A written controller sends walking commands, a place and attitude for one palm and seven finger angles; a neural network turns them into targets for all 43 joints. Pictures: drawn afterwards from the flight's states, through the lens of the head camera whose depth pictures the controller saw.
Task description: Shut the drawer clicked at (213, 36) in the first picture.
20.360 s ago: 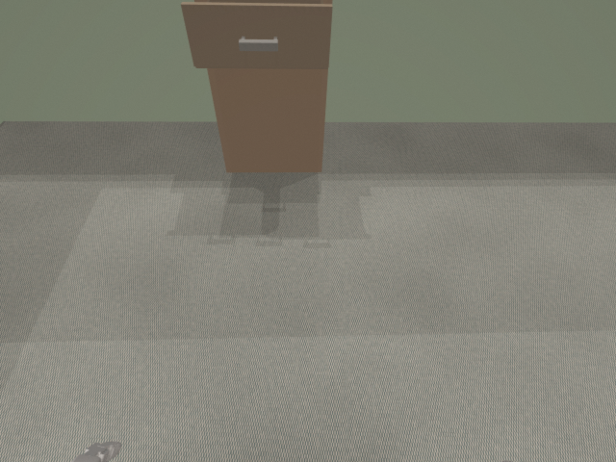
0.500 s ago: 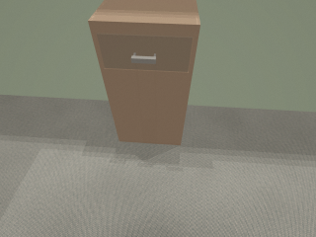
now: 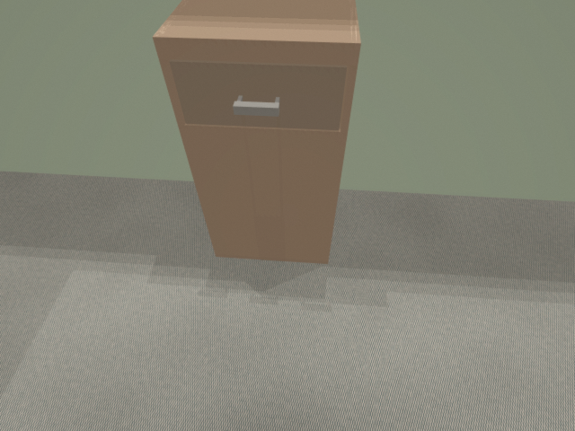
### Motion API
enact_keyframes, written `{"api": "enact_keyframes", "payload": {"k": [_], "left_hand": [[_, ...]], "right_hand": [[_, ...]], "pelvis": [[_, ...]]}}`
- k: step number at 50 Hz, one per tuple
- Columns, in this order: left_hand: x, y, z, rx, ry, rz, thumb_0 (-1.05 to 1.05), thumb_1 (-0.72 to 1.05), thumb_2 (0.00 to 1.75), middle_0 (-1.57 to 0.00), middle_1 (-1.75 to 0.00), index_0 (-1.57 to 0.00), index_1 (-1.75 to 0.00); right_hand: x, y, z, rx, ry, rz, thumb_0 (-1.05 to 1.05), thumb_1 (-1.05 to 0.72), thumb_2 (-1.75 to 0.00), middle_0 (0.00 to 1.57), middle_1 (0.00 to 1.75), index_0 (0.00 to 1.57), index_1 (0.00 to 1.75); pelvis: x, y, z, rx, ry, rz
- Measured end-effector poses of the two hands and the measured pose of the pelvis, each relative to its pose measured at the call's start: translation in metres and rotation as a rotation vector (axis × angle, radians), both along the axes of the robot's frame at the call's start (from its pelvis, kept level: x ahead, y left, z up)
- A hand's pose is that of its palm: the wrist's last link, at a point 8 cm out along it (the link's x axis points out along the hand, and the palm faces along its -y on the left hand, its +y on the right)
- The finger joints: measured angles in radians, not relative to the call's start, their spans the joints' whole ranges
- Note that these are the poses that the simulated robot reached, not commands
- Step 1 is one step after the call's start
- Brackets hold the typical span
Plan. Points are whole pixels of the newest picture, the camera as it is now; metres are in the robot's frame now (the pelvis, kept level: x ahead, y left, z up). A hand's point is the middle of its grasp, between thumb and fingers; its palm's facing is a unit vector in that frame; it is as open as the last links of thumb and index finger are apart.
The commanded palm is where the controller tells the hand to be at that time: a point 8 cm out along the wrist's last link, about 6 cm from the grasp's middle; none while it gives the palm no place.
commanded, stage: look to check the result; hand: left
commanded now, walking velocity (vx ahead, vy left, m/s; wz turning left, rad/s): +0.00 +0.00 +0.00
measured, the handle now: (257, 104) +0.85 +0.12 -0.01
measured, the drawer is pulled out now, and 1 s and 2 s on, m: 0.00 0.00 0.00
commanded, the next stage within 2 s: stand and wait in 0.06 s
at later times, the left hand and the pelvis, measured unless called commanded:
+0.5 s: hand out of the picture +0.01 +0.17 -0.17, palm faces +0.04 -0.97 -0.23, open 7.4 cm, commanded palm none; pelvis +0.01 -0.01 +0.00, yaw +0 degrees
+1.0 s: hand out of the picture +0.03 +0.18 -0.17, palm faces +0.03 -0.97 -0.23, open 7.4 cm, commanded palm none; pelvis +0.01 -0.01 +0.00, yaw +0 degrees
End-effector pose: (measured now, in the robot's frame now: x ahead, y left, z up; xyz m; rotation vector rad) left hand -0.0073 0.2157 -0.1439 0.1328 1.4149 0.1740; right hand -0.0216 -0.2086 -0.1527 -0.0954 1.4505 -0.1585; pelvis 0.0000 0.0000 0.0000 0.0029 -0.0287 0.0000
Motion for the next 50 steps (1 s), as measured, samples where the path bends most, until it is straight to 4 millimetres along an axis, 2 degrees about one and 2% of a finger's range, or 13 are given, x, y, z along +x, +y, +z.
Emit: {"api": "enact_keyframes", "payload": {"k": [11,29,50], "left_hand": [[0.012,-0.001,0.003,0.016,-0.022,-0.006,0.00,0.91,0.89,-0.20,-0.30,-0.20,-0.30],[0.018,0.002,0.005,0.038,-0.021,-0.010,0.00,0.91,0.89,-0.20,-0.30,-0.20,-0.30],[0.031,0.012,0.006,0.041,-0.037,-0.023,0.00,0.91,0.89,-0.20,-0.30,-0.20,-0.30]], "right_hand": [[0.016,-0.014,0.000,-0.012,-0.027,0.011,0.00,-0.91,-0.90,0.20,0.30,0.20,0.30],[0.017,-0.033,0.002,-0.039,-0.010,0.015,0.01,-0.91,-0.90,0.20,0.30,0.20,0.30],[0.027,-0.032,0.006,-0.052,-0.026,0.022,0.01,-0.91,-0.90,0.20,0.30,0.20,0.30]], "pelvis": [[0.004,-0.007,0.000,0.001,-0.002,-0.001],[0.008,-0.014,0.001,0.000,-0.004,-0.001],[0.011,-0.009,0.002,0.000,0.000,-0.003]]}}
